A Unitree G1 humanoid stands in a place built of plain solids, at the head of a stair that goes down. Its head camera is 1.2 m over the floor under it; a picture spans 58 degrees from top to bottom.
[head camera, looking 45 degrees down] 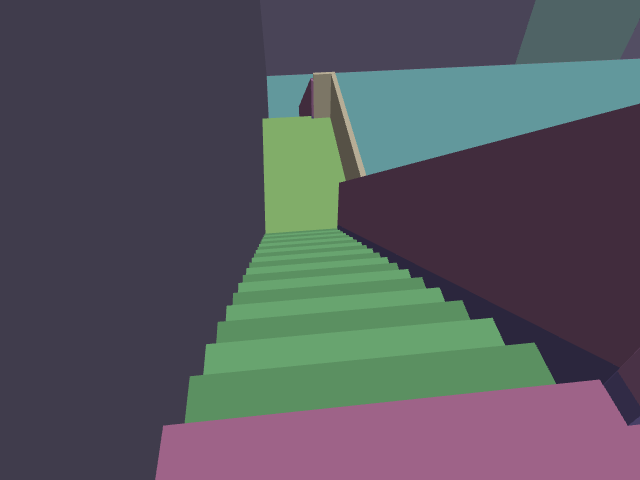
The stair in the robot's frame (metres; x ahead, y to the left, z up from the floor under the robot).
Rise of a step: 0.21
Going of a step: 0.26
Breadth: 1.27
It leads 6 degrees to the left of straight ahead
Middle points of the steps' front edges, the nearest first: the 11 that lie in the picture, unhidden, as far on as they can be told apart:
0.55 -0.20 0.00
0.80 -0.17 -0.21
1.06 -0.14 -0.42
1.32 -0.12 -0.63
1.57 -0.09 -0.84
1.83 -0.06 -1.05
2.08 -0.03 -1.26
2.34 -0.01 -1.47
2.60 0.02 -1.68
2.85 0.05 -1.89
3.11 0.08 -2.10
